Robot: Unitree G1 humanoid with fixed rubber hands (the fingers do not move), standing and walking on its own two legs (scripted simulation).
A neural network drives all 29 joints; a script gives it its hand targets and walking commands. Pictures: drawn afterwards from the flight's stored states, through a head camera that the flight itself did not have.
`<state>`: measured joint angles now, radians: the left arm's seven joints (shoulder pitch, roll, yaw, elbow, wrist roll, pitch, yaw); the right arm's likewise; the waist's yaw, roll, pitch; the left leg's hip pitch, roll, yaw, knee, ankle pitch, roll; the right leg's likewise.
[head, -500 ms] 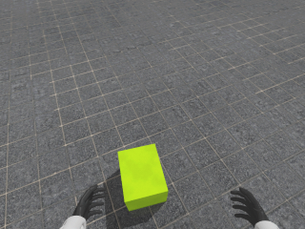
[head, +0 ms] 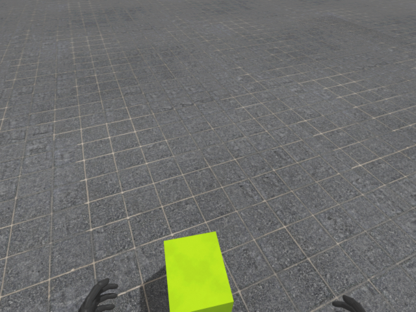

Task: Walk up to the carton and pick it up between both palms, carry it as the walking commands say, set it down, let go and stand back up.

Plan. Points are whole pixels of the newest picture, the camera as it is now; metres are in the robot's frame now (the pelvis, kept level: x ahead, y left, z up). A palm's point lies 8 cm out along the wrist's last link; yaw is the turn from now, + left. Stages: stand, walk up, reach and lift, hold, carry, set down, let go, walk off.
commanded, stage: stand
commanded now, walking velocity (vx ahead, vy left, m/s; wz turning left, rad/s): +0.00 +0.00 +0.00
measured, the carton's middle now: (196, 279) +0.45 +0.09 -0.66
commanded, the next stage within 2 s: none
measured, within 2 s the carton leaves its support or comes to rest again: neither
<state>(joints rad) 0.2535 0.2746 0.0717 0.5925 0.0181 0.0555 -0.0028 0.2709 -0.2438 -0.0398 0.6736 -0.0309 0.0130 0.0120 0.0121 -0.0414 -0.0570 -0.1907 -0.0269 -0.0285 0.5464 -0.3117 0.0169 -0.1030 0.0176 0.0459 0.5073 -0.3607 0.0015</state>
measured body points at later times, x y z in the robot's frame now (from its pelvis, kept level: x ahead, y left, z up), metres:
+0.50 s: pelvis -0.03 +0.01 +0.00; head -0.07 +0.03 +0.45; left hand +0.06 +0.29 -0.12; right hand +0.05 -0.26 -0.10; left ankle -0.01 +0.11 -0.73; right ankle -0.05 -0.12 -0.73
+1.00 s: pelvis -0.05 +0.00 +0.01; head -0.09 +0.01 +0.45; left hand -0.02 +0.29 -0.13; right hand +0.01 -0.29 -0.11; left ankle -0.01 +0.11 -0.73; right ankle -0.05 -0.12 -0.73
